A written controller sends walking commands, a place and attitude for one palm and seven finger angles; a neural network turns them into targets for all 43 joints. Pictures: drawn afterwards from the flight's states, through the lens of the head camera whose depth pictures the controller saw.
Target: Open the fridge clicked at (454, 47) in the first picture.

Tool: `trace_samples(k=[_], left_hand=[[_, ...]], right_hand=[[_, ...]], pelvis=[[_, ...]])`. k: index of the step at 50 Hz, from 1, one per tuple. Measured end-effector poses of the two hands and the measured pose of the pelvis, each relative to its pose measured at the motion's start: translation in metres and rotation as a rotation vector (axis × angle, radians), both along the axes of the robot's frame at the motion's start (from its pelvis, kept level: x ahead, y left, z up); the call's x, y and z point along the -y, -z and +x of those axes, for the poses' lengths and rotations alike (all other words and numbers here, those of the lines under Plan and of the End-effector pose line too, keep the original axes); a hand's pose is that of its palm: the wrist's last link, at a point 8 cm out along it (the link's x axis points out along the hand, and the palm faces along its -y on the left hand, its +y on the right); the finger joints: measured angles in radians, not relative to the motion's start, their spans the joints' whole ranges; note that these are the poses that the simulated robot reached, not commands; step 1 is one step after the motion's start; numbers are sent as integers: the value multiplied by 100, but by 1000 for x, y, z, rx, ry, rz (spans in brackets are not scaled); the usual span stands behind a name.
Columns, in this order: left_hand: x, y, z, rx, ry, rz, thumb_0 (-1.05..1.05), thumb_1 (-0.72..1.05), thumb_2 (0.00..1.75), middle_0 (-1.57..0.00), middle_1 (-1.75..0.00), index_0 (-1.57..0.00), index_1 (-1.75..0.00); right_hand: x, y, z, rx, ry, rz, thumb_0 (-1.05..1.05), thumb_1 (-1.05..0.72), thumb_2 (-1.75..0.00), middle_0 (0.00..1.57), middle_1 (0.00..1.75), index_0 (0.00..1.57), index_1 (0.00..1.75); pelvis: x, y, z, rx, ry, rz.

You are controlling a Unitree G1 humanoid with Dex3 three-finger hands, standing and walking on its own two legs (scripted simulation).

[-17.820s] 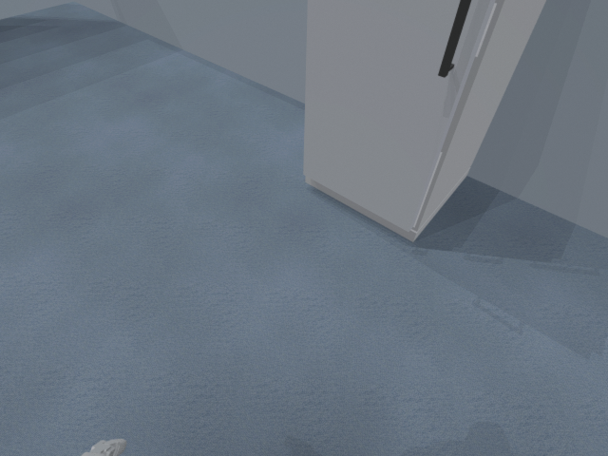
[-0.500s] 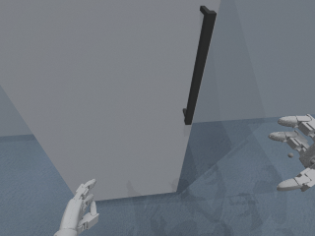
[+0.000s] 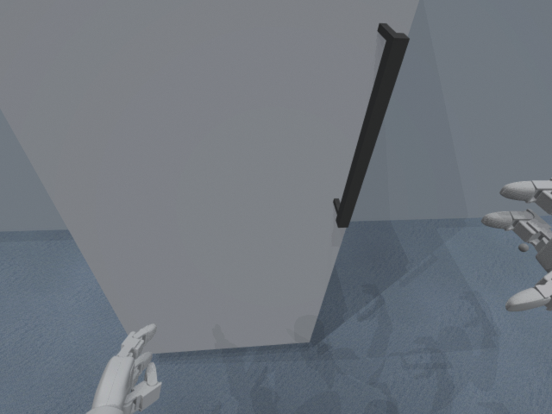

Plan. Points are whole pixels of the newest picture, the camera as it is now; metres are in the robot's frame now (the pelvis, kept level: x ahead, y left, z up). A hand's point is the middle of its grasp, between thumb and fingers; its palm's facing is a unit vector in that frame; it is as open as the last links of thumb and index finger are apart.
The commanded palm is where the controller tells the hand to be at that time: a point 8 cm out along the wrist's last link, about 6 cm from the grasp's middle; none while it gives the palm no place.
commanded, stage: raise the hand to about handle height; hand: right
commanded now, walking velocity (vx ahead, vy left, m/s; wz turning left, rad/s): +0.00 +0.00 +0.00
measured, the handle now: (359, 142) +0.49 -0.11 +0.18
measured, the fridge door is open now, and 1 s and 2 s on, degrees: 0 0 0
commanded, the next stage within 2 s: move the hooked fingers beside the handle in 0.24 s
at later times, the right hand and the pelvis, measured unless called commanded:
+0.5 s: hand (516, 244) +0.28 -0.27 +0.19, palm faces -0.01 +1.00 -0.09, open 14.0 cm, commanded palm +0.26 -0.31 +0.20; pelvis +0.00 +0.01 +0.00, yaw -1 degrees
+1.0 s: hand (468, 207) +0.34 -0.24 +0.18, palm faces -0.06 +1.00 -0.06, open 14.0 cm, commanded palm +0.32 -0.28 +0.19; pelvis +0.00 +0.00 +0.00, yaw +0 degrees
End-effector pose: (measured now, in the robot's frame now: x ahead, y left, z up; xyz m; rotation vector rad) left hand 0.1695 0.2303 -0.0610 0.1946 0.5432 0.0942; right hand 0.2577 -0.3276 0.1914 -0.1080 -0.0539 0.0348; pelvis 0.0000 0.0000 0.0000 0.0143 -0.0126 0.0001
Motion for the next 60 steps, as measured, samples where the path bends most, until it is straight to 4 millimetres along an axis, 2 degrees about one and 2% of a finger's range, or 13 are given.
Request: trace_samples(k=[12,22,46,60], left_hand=[[-2,-2,10,23,3,-6,1,90,90,-20,-30,-20,-30],[-1,0,9,17,6,-8,1,90,90,-20,-30,-20,-30],[-7,12,-25,-86,-72,12,1,90,90,-20,-30,-20,-30],[-4,13,-20,-102,-82,-1,1,90,90,-20,-30,-20,-30]], right_hand=[[-3,-5,-4,23,28,-6,-1,50,-30,30,120,31,120],[-5,-1,-3,9,25,7,-1,50,-30,30,120,31,120],[-29,7,61,-11,-21,50,-1,50,-30,30,120,30,120],[-51,5,84,-9,-39,66,-1,50,-30,30,120,30,120]], pelvis=[[-7,0,2,7,5,0],[-7,1,-1,8,9,1],[1,1,-2,-17,-7,-3],[3,0,4,-26,-10,-6]])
